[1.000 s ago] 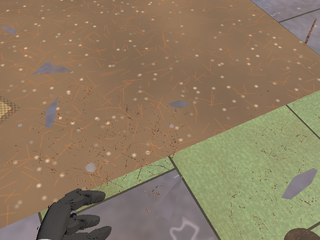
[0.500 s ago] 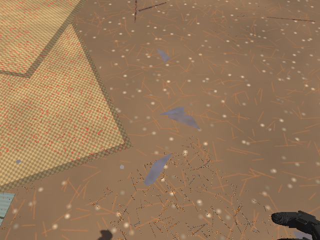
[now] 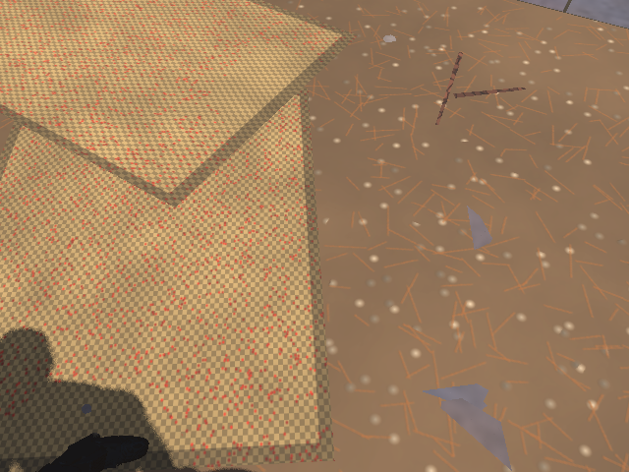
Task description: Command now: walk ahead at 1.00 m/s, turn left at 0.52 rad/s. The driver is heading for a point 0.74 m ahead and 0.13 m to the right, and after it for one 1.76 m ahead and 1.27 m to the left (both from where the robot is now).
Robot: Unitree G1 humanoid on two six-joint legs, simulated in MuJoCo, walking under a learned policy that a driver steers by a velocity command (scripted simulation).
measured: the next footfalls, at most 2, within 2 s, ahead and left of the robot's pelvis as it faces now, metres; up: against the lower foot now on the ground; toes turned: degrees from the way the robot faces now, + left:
left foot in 0.38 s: +0.53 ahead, +0.12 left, +0.00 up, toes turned +7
right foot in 0.84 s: +0.96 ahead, -0.06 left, +0.00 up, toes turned -8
